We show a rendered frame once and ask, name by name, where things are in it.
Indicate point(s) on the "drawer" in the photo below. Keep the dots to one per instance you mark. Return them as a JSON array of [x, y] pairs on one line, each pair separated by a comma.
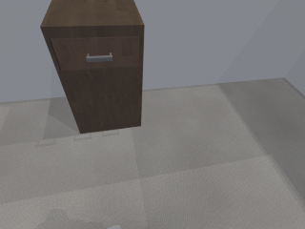
[[72, 53]]

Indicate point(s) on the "handle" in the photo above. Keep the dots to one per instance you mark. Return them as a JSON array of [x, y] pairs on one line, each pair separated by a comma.
[[99, 58]]

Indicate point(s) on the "cabinet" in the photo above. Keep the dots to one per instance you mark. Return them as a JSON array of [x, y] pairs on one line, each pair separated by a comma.
[[101, 99]]

